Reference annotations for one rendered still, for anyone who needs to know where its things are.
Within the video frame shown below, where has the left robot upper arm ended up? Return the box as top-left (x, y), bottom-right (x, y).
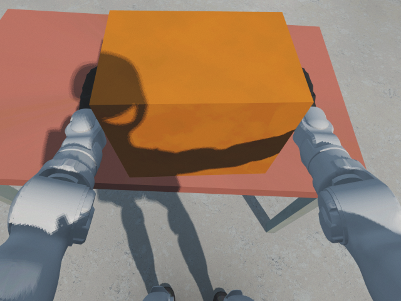
top-left (0, 176), bottom-right (96, 301)

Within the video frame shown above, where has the left robot shin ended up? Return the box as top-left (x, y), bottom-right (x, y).
top-left (150, 286), bottom-right (169, 294)

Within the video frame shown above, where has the right robot hand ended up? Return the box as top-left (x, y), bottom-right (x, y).
top-left (302, 68), bottom-right (316, 107)

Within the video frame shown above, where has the right robot upper arm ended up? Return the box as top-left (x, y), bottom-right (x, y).
top-left (318, 179), bottom-right (401, 301)

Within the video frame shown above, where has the left robot hand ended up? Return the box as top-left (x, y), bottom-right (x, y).
top-left (79, 67), bottom-right (97, 110)

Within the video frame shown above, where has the right robot forearm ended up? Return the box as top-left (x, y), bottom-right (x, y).
top-left (293, 107), bottom-right (401, 217)

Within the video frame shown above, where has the carton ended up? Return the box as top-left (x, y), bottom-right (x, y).
top-left (89, 10), bottom-right (314, 177)

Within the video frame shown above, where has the right robot shin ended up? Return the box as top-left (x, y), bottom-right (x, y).
top-left (225, 290), bottom-right (242, 299)

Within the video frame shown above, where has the table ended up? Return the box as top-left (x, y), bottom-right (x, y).
top-left (0, 9), bottom-right (366, 233)

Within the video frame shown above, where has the robot shin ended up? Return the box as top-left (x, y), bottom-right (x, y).
top-left (150, 286), bottom-right (169, 294)
top-left (225, 290), bottom-right (242, 299)

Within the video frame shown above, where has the left robot forearm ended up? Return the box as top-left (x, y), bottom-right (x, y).
top-left (8, 108), bottom-right (107, 235)

